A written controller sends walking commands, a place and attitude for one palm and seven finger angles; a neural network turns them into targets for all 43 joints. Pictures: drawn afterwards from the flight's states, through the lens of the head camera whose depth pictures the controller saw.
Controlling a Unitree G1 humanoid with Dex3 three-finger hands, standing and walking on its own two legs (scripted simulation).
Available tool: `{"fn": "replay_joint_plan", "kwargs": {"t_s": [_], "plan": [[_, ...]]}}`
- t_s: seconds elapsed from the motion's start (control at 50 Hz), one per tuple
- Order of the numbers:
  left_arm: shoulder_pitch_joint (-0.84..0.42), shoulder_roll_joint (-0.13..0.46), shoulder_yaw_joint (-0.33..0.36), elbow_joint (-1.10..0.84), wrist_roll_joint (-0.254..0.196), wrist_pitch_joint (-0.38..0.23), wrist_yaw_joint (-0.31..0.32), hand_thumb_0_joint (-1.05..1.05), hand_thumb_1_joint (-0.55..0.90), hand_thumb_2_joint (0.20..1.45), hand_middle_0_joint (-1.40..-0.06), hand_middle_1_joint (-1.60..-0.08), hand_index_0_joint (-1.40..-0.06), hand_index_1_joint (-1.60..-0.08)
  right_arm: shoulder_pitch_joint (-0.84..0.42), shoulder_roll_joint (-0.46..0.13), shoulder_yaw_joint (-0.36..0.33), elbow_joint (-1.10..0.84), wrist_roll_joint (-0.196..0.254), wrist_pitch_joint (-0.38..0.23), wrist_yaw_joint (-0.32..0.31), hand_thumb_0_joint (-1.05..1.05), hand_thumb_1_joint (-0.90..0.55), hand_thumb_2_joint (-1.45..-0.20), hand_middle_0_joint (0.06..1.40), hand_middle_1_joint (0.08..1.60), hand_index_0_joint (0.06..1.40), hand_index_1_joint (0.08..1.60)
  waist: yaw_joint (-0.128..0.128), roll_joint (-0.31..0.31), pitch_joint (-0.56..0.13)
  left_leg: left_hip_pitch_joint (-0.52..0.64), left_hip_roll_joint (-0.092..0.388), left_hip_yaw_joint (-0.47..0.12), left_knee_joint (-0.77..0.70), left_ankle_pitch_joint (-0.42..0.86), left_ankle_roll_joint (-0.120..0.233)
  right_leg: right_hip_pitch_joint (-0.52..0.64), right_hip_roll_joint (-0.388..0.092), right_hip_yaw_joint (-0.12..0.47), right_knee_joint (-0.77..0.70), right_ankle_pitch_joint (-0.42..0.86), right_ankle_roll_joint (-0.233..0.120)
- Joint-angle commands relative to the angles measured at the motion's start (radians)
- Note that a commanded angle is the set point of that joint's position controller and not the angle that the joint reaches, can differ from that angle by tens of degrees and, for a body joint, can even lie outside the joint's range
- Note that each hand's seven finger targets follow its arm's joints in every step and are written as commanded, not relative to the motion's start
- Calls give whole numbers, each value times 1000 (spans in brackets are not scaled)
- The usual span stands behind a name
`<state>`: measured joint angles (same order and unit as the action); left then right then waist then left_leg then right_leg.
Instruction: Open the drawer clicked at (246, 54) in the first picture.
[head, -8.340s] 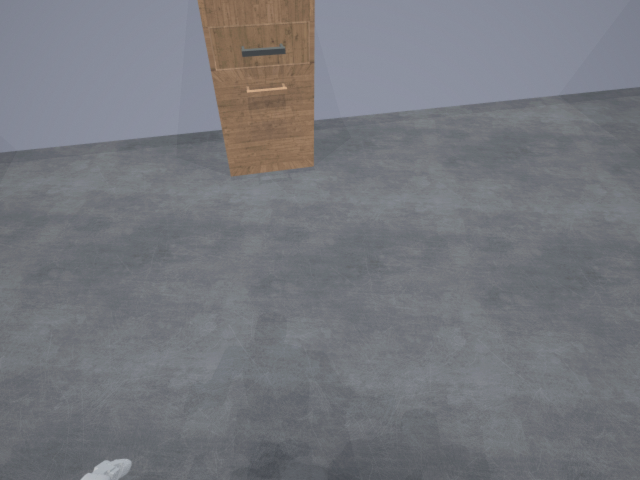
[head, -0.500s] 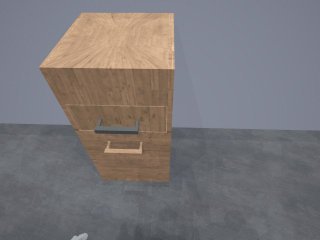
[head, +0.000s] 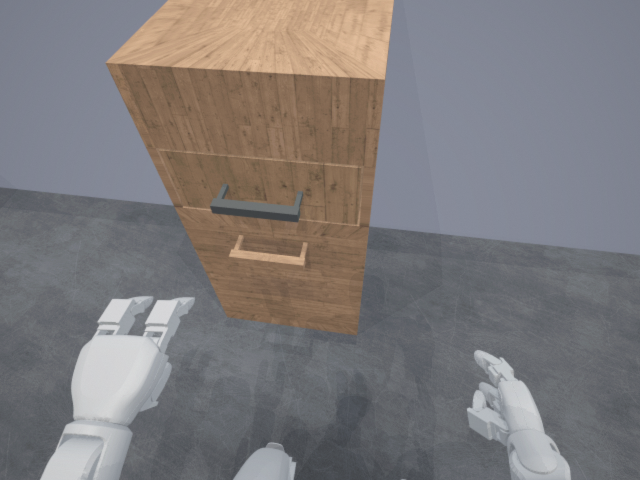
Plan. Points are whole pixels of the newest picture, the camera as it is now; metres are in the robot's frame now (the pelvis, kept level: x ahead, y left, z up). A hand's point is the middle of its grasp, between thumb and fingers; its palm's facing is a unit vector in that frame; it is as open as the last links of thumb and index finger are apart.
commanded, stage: raise the hand with hooked fingers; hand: left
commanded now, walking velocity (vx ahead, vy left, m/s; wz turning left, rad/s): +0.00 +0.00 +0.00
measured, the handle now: (258, 201) +0.59 +0.23 -0.08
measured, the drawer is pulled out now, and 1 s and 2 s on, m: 0.00 0.00 0.00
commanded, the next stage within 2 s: move the hooked fingers above the handle in 1.30 s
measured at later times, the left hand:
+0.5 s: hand (136, 279) +0.29 +0.27 +0.09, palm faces +0.18 -0.08 -0.98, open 12.5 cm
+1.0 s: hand (133, 219) +0.34 +0.27 +0.15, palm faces +0.06 -0.06 -1.00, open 13.8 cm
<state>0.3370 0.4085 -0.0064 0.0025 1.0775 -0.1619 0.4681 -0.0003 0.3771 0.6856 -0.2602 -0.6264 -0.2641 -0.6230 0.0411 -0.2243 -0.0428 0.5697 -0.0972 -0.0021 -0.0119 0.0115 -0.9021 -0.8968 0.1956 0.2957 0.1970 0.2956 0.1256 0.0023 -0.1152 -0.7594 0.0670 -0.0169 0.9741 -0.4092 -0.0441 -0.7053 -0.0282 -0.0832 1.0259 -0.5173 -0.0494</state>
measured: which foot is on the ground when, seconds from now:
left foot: down 0.00-1.00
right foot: down 0.00-1.00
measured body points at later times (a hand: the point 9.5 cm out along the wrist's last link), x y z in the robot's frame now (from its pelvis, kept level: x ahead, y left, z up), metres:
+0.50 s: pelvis +0.02 +0.04 +0.03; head +0.05 +0.02 +0.48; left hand +0.28 +0.28 +0.14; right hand +0.19 -0.22 -0.07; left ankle +0.04 +0.17 -0.67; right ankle +0.00 -0.09 -0.67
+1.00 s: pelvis +0.02 +0.03 +0.06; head +0.04 +0.00 +0.51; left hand +0.33 +0.28 +0.20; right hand +0.22 -0.19 -0.05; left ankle +0.04 +0.17 -0.67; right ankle +0.00 -0.09 -0.67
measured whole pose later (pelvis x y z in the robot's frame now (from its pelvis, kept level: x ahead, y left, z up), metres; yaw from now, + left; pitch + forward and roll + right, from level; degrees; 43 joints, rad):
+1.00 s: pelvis +0.02 +0.03 +0.06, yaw -1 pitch +2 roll +1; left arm -0.11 0.47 -0.06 0.10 0.94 0.06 0.08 0.00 -0.49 0.31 -0.31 -1.20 -0.32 -1.19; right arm 0.13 -0.23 0.00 0.63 0.00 0.09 -0.04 0.01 -0.90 -0.90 0.20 0.30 0.20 0.30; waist 0.08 0.08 -0.02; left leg -0.31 0.03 0.03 0.53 -0.25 -0.02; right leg -0.26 -0.05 -0.05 0.55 -0.32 0.01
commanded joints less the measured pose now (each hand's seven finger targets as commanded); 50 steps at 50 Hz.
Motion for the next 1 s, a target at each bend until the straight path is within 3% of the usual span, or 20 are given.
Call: {"fn": "replay_joint_plan", "kwargs": {"t_s": [0.0,0.04,0.06,0.08,0.12,0.18,0.24,0.28,0.32,0.36,0.42,0.5,0.52,0.56,0.64,0.68,0.74,0.86,0.96,0.98], "plan": [[-211,169,133,-171,-30,77,50,0,177,590,-252,-765,-252,-765,-31,-91,-26,-128,12,-22,-5,0,-900,-900,200,300,200,300,-93,50,-218,230,-106,33,-82,173,75,50,29,152,-274,266,11],[-91,136,130,-55,-70,199,2,0,130,570,-255,-795,-255,-795,-50,-95,-21,-141,42,0,-6,0,-900,-900,200,300,200,300,-60,-11,-217,210,-103,48,-151,199,71,177,37,128,-298,347,19],[-68,121,102,-53,-91,249,-37,0,107,560,-257,-810,-257,-810,-51,-94,-15,-145,58,11,-11,0,-900,-900,200,300,200,300,-46,-76,-220,206,-106,58,-182,216,69,248,33,131,-316,394,27],[-49,125,93,-79,-115,285,-77,0,83,550,-258,-825,-258,-825,-65,-98,-10,-157,69,17,-20,0,-900,-900,200,300,200,300,-32,-113,-225,215,-110,66,-211,234,71,316,28,145,-337,441,33],[-45,142,77,-104,-141,322,-153,0,37,530,-262,-855,-262,-855,-80,-106,7,-161,76,18,-34,0,-900,-900,200,300,200,300,-31,-162,-193,224,-112,74,-253,232,75,378,14,141,-359,474,48],[-79,154,67,-145,-138,279,-223,0,-33,500,-267,-900,-267,-900,-57,-111,16,-144,67,10,-45,0,-900,-900,200,300,200,300,-45,-168,-118,259,-102,71,-301,220,80,363,8,116,-392,448,53],[-238,188,89,-240,-102,165,-205,0,-103,470,-272,-945,-272,-945,-33,-104,8,-133,47,-5,-49,0,-900,-900,200,300,200,300,-59,-54,-92,332,-97,58,-324,199,81,291,14,90,-418,317,40],[-283,196,115,-276,-79,88,-151,0,-150,450,-275,-975,-275,-975,3,-96,-5,-112,30,-18,-44,0,-900,-900,200,300,200,300,-61,50,-147,409,-96,51,-314,228,78,259,23,75,-404,295,24],[-285,199,141,-305,-66,47,-97,0,-197,430,-278,-1005,-278,-1005,29,-99,-22,-101,20,-22,-32,0,-900,-900,200,300,200,300,-64,103,-206,467,-93,50,-289,302,71,227,30,61,-377,336,13],[-306,198,156,-300,-60,54,-51,0,-243,410,-282,-1035,-282,-1035,33,-104,-33,-99,20,-19,-21,0,-900,-900,200,300,200,300,-70,106,-221,476,-88,41,-280,329,63,206,37,47,-360,335,9],[-329,173,139,-217,-68,130,-28,0,-313,380,-287,-1080,-287,-1080,21,-117,-43,-94,40,-5,-9,0,-900,-900,200,300,200,300,-72,114,-197,458,-80,38,-304,337,55,212,45,20,-351,351,8],[-378,141,48,-132,-90,278,-103,0,-407,340,-293,-1140,-293,-1140,-18,-124,-36,-100,77,15,-10,0,-900,-900,200,300,200,300,-61,59,-163,453,-76,42,-374,337,56,303,47,21,-395,375,13],[-405,141,28,-138,-97,303,-135,0,-430,330,-295,-1155,-295,-1155,-21,-127,-32,-103,83,19,-14,0,-900,-900,200,300,200,300,-61,27,-175,469,-75,41,-390,344,58,330,46,24,-407,387,16],[-448,151,1,-159,-102,329,-199,0,-477,310,-298,-1185,-298,-1185,-38,-127,-20,-118,90,28,-22,0,-900,-900,200,300,200,300,-60,23,-175,496,-76,36,-414,354,62,362,44,28,-426,383,18],[-525,199,18,-159,-100,304,-299,0,-500,300,-300,-1200,-300,-1200,-34,-123,0,-117,81,38,-35,0,-900,-900,200,300,200,300,-64,-12,-126,530,-80,40,-446,352,72,391,47,26,-475,380,23],[-577,215,32,-151,-94,268,-321,0,-500,300,-300,-1200,-300,-1200,-28,-114,9,-108,79,41,-38,0,-900,-900,200,300,200,300,-64,2,-91,543,-82,39,-461,341,71,388,49,26,-494,369,21],[-650,262,77,-160,-85,222,-324,0,-500,300,-300,-1200,-300,-1200,-22,-110,13,-100,76,42,-40,0,-900,-900,200,300,200,300,-54,63,-121,575,-84,37,-472,382,64,422,51,26,-507,391,14],[-720,245,65,-111,-116,203,-331,0,-500,300,-300,-1200,-300,-1200,-20,-109,9,-84,88,36,-37,0,-900,-900,200,300,200,300,-60,69,-142,603,-91,46,-486,423,62,461,49,30,-538,447,18],[-622,196,26,-29,-145,222,-388,0,-500,300,-300,-1200,-300,-1200,-14,-123,5,-86,97,43,-28,0,-900,-900,200,300,200,300,-55,-29,-107,565,-99,63,-501,419,68,495,45,32,-558,491,27],[-626,208,33,-58,-147,214,-397,0,-500,300,-300,-1200,-300,-1200,-17,-128,1,-89,95,46,-25,0,-900,-900,200,300,200,300,-53,-18,-109,568,-97,64,-504,425,68,499,45,34,-559,500,27]]}}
